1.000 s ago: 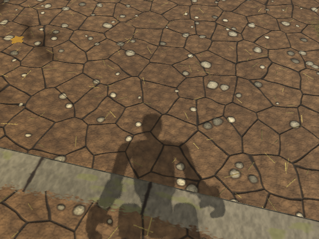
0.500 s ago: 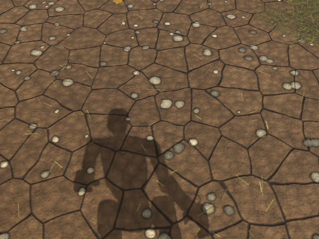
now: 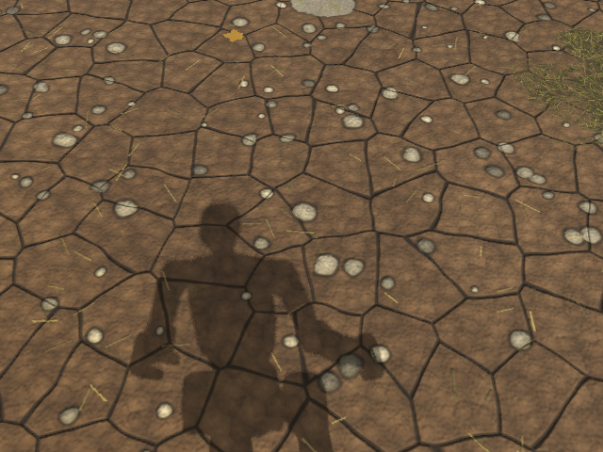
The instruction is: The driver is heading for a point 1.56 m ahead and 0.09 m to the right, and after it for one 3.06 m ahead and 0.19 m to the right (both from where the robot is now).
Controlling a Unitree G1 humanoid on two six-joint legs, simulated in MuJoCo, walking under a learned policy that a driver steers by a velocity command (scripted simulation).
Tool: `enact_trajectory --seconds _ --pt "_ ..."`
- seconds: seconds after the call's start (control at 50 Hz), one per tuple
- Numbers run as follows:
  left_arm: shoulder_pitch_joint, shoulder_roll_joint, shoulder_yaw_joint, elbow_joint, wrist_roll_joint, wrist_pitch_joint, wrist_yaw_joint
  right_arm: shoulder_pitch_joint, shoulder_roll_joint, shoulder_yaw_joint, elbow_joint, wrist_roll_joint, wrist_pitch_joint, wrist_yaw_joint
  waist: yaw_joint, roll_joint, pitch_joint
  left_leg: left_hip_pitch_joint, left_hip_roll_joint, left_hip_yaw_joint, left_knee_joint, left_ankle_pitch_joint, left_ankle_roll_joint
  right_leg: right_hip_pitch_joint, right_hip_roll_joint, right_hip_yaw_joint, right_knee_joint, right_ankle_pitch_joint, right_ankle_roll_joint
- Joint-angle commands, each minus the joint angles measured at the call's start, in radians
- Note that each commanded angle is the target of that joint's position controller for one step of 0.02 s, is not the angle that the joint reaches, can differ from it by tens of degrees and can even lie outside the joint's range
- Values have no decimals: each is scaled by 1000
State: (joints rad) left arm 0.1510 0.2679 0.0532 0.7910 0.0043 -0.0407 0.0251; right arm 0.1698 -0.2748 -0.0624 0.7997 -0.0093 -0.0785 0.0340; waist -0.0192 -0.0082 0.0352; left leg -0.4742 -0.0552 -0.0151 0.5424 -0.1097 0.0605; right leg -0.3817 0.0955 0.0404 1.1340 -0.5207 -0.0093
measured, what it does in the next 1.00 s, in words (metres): steps on the spot: right foot, then right foot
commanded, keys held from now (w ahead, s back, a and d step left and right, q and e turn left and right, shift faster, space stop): q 0.22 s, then e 0.78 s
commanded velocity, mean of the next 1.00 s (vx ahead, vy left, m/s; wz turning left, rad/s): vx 0.02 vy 0.00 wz -0.11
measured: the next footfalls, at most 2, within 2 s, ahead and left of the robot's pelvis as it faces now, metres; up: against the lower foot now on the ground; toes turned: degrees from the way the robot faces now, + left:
right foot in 0.32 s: +0.10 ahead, -0.14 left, +0.00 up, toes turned +13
right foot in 1.00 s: +0.02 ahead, -0.18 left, +0.00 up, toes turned -10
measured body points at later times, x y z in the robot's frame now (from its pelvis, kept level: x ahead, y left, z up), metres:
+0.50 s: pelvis +0.05 -0.05 +0.01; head +0.06 -0.06 +0.46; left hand +0.13 +0.22 -0.09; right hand +0.25 -0.28 -0.09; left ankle +0.05 +0.09 -0.72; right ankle +0.06 -0.15 -0.73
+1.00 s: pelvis +0.01 -0.07 +0.00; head +0.03 -0.09 +0.45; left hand +0.22 +0.18 -0.07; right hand +0.11 -0.37 -0.11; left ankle +0.04 +0.09 -0.73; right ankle -0.02 -0.17 -0.73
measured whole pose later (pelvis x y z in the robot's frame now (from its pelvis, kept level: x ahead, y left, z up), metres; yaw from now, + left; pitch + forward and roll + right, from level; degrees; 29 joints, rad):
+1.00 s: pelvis +0.01 -0.07 +0.00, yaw -9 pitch +2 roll +1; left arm 0.19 0.30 0.08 0.58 -0.02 0.06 -0.02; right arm 0.16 -0.29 -0.08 0.70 0.02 0.03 -0.03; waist -0.01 0.02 0.02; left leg -0.32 0.11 0.12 0.58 -0.28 -0.05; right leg -0.32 -0.01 -0.02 0.63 -0.30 -0.02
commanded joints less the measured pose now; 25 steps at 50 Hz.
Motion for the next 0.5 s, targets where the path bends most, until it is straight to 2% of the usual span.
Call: enact_trajectory --seconds 0.02,0.04,0.06,0.1,0.14,0.18,0.24,0.28,0.3,0.32,0.34,0.36,0.38,0.4,0.42,0.44,0.46,0.5 --pt "32 117 29 -79 2 19 8 25 -135 -32 -99 25 28 -17 3 0 -200 340 308 -421 -186 346 239 -257 -77 70 149 25 26" --pt "24 110 31 -92 5 35 13 9 -133 -30 -107 22 40 -23 26 23 -176 257 268 -395 -216 227 214 -200 -95 65 46 48 25" --pt "26 89 27 -97 2 44 16 -10 -138 -33 -117 15 53 -27 40 64 -150 198 224 -363 -236 158 188 -155 -84 41 -61 67 29" --pt "23 59 21 -103 -1 45 21 7 -160 -46 -130 6 69 -42 31 124 -166 191 195 -351 -243 140 178 -110 -57 24 -197 96 42" --pt "24 55 19 -105 -3 42 23 6 -178 -57 -145 14 80 -55 26 136 -203 188 188 -353 -241 105 172 -61 -49 33 -273 162 55" --pt "15 64 22 -107 -3 39 23 -6 -177 -61 -164 17 91 -63 18 131 -209 172 179 -369 -240 44 160 -34 -44 36 -315 213 63" --pt "31 75 26 -109 -3 27 11 -27 -155 -57 -187 7 105 -70 17 149 -214 193 194 -404 -217 27 148 -18 -63 45 -357 222 58" --pt "55 67 22 -106 -2 17 -1 -20 -121 -41 -190 3 110 -71 15 154 -225 209 202 -395 -174 91 138 32 -86 23 -439 240 39" --pt "78 50 17 -100 0 11 -9 -23 -99 -30 -187 4 112 -70 30 150 -226 194 190 -373 -146 109 125 96 -89 6 -534 300 23" --pt "85 30 13 -98 2 8 -17 17 -70 -18 -169 9 114 -68 33 139 -208 190 149 -332 -125 37 91 144 -86 3 -679 343 -3" --pt "70 65 15 -106 26 6 -24 72 -33 -7 -155 0 112 -66 -7 38 -182 152 88 -264 -39 -122 38 180 -187 133 -764 393 -48" --pt "4 109 17 -127 35 5 -20 143 -33 -8 -151 -9 103 -62 -94 -165 -128 105 -16 -149 35 -324 -18 148 -317 272 -793 586 -132" --pt "-37 94 13 -135 53 0 -23 67 -77 -18 -168 -20 87 -62 -63 -229 -82 147 18 -120 65 -322 -52 0 -379 368 -862 482 -211" --pt "-78 75 9 -151 46 -6 -25 13 -108 -27 -165 -18 79 -63 -54 -154 -62 219 36 -121 75 -223 -65 -41 -323 327 -861 418 -191" --pt "-79 97 16 -147 24 -6 -23 -18 -87 -26 -161 -21 78 -62 -46 -128 -61 244 26 -97 45 -139 -73 -32 -272 278 -834 399 -155" --pt "-58 125 23 -151 3 -6 -22 -41 -78 -26 -162 -23 83 -63 -27 -136 -50 240 21 -85 26 -115 -81 -6 -247 264 -817 422 -141" --pt "-40 150 32 -150 -8 -2 -18 -50 -74 -26 -169 -19 84 -64 -19 -145 -38 223 22 -77 14 -111 -84 28 -242 279 -799 459 -137" --pt "18 152 37 -150 -16 8 -15 -60 -71 -27 -184 -6 80 -70 -3 -145 -49 190 26 -62 1 -91 -78 111 -229 317 -755 556 -139"
Velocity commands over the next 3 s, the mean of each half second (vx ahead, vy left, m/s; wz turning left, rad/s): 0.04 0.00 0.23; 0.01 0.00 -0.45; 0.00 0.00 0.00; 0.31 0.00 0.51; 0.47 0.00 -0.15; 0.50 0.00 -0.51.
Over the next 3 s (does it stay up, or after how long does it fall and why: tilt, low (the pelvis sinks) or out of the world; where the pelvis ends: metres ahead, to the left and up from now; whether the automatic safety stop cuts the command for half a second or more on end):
stays up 0.68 -0.09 -0.04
